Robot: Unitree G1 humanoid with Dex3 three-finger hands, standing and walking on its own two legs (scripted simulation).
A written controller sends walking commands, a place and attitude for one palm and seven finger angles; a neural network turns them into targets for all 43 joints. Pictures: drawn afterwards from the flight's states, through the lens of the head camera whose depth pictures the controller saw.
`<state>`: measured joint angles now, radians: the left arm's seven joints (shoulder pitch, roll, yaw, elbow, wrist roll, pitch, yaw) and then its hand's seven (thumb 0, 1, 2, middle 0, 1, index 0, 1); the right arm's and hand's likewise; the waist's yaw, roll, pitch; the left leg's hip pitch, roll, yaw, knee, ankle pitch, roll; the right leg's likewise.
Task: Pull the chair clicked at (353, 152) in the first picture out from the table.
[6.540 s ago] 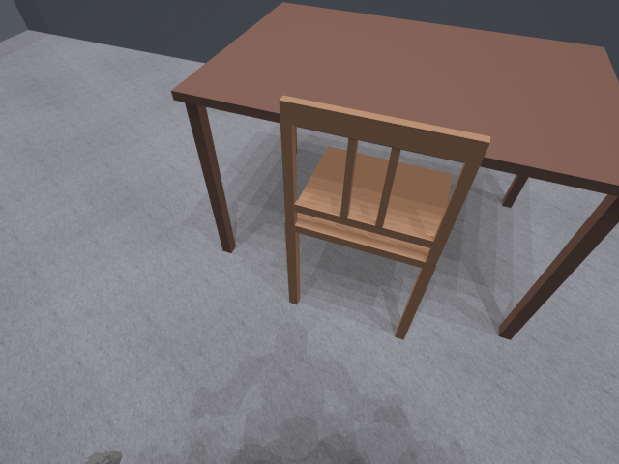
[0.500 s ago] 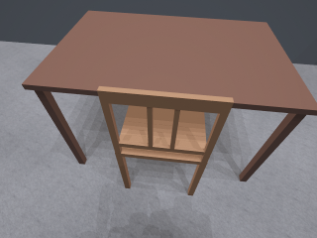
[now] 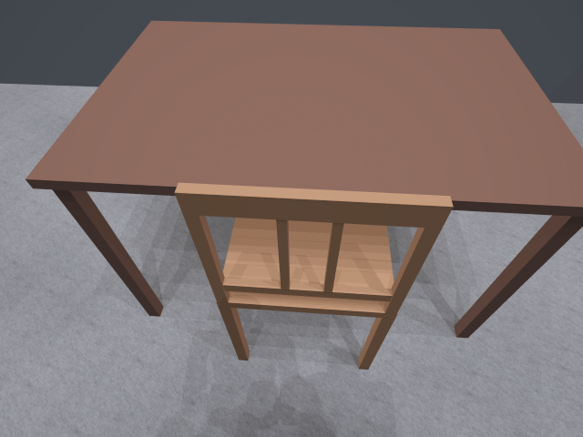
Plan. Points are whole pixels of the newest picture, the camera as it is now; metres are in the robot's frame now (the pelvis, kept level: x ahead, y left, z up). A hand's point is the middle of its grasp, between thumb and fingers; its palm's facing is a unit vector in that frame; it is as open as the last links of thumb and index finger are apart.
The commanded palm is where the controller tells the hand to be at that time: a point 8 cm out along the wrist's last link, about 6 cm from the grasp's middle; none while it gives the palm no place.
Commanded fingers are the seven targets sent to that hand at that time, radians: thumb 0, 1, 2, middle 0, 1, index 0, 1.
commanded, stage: come to a stop and stand still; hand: left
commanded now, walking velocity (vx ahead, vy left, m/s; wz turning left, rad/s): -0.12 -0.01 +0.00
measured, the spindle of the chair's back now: (284, 255) +0.46 +0.04 -0.11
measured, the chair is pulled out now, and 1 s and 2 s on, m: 0.00 0.00 0.00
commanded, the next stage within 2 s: look again from close up in 0.66 s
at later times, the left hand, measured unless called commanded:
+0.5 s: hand out of the picture -0.03 +0.15 -0.17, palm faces +0.02 -0.98 -0.19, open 7.3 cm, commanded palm none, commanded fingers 0.00 0.90 0.90 -0.20 -0.30 -0.20 -0.30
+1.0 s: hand out of the picture -0.02 +0.14 -0.17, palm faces +0.02 -0.97 -0.23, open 7.3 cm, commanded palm none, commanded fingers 0.00 0.90 0.90 -0.20 -0.30 -0.20 -0.30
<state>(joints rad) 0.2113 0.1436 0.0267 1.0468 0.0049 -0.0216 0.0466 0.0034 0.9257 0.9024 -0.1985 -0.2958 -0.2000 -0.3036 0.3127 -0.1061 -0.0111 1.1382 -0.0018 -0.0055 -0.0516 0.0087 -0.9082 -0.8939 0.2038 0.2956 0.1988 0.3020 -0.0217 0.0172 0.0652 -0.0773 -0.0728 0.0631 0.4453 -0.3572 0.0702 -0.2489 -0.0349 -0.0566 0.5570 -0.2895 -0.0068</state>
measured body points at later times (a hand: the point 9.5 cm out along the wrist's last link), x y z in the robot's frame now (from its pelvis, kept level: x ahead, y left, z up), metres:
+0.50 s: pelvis -0.02 -0.02 +0.01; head -0.01 -0.02 +0.46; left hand -0.03 +0.20 -0.15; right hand -0.02 -0.24 -0.15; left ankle -0.07 +0.07 -0.73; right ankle +0.00 -0.12 -0.73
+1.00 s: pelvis -0.03 -0.04 +0.00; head -0.03 -0.05 +0.45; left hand -0.02 +0.19 -0.15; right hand -0.02 -0.26 -0.16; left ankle -0.07 +0.07 -0.73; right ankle +0.00 -0.12 -0.73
